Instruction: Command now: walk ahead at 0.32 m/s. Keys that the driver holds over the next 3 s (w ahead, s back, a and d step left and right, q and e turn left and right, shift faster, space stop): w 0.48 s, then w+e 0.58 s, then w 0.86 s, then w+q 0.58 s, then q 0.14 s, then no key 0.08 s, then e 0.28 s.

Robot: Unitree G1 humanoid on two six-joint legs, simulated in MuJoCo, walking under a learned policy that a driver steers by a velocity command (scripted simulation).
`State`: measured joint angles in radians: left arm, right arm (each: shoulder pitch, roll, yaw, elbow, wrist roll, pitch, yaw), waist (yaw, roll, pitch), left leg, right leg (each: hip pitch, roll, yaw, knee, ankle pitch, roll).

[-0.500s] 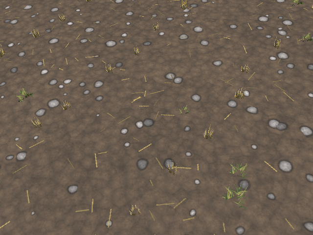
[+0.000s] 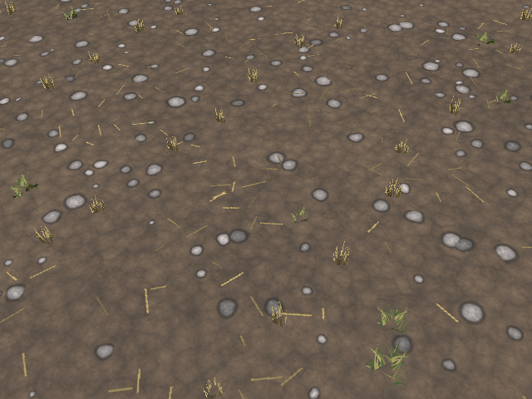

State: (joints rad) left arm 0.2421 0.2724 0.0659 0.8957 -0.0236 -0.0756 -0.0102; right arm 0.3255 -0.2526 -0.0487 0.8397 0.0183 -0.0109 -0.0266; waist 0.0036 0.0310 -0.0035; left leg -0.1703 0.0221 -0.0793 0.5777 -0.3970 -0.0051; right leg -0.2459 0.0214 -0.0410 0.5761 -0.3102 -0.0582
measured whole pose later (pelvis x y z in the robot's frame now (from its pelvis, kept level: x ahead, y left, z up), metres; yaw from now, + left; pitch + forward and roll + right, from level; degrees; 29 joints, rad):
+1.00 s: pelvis +0.50 +0.01 -0.01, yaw -14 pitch +2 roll +2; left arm 0.08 0.25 0.04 0.71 -0.02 -0.04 -0.06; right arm 0.31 -0.28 -0.06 0.92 0.01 -0.05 -0.02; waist -0.06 -0.02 0.04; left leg 0.12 0.00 0.26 0.32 -0.44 -0.02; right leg -0.56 -0.04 -0.06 0.60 -0.10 -0.10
